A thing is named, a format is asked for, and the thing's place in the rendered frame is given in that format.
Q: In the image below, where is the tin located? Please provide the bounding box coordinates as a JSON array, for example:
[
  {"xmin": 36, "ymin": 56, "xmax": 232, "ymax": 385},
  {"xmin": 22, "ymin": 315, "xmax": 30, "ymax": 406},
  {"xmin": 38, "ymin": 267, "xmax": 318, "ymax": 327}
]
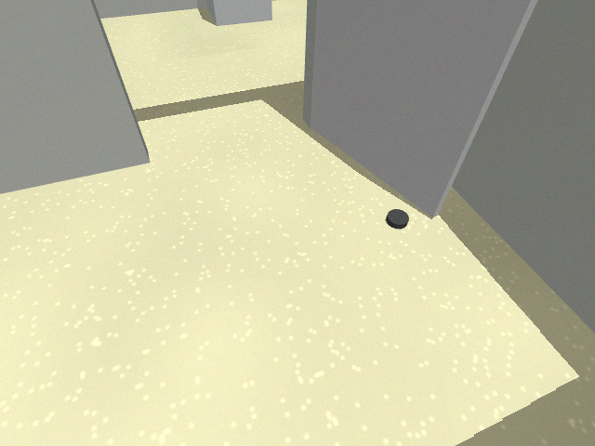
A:
[{"xmin": 386, "ymin": 209, "xmax": 409, "ymax": 229}]

